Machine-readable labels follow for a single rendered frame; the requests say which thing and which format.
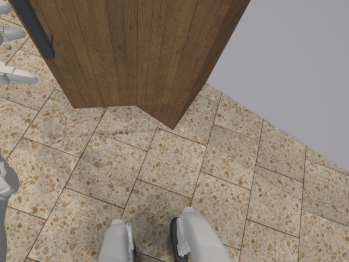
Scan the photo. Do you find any left robot thigh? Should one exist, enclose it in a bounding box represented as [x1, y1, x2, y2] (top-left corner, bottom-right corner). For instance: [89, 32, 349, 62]
[98, 223, 134, 262]

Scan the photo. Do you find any handle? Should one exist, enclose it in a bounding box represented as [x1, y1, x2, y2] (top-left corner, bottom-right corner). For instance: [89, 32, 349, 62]
[10, 0, 55, 59]

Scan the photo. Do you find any robot left hand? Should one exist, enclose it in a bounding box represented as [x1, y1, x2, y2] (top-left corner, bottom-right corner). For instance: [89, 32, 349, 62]
[0, 0, 38, 85]

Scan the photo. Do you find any robot thigh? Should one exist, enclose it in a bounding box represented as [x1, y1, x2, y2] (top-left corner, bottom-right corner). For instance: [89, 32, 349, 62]
[98, 223, 134, 262]
[177, 212, 232, 262]

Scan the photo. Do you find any cupboard door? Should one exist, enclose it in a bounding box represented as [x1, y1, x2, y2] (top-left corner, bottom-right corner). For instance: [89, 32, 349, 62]
[8, 0, 220, 109]

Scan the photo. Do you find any left robot upper arm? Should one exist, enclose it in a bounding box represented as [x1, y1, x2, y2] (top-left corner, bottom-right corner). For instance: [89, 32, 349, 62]
[0, 155, 20, 262]

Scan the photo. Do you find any right robot thigh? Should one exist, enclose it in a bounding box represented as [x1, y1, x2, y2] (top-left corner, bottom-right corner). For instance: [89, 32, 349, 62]
[177, 212, 232, 262]

